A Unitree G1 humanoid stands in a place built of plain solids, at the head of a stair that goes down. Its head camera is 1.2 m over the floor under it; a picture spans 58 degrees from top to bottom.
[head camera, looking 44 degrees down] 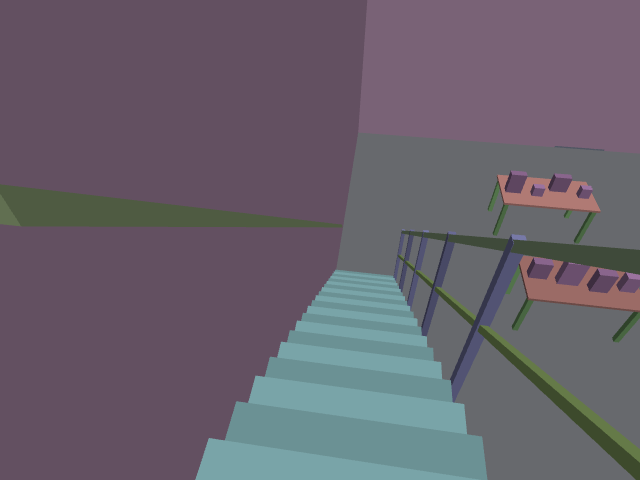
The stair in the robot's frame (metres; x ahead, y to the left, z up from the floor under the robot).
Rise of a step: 0.19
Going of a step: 0.21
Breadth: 0.91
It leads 8 degrees to the right of straight ahead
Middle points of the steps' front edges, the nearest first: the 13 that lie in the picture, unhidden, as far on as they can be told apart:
0.48 -0.10 -0.19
0.70 -0.13 -0.39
0.91 -0.16 -0.58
1.12 -0.20 -0.77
1.33 -0.23 -0.96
1.54 -0.26 -1.16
1.75 -0.29 -1.35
1.97 -0.32 -1.54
2.18 -0.35 -1.74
2.39 -0.38 -1.93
2.60 -0.41 -2.12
2.81 -0.44 -2.32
3.02 -0.47 -2.51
